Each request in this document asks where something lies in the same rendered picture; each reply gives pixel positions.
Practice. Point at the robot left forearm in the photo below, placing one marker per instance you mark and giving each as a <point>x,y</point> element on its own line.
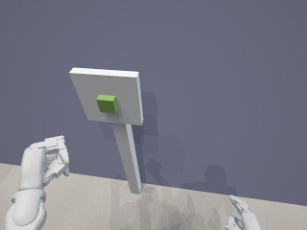
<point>28,211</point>

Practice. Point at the panel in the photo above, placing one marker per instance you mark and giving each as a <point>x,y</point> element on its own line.
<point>125,86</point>

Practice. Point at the robot left hand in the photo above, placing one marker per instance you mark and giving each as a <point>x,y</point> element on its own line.
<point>35,161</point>

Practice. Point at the robot right hand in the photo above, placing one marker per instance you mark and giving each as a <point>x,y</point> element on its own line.
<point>246,220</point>

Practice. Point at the button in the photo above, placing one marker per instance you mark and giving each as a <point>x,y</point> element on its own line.
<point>107,104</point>

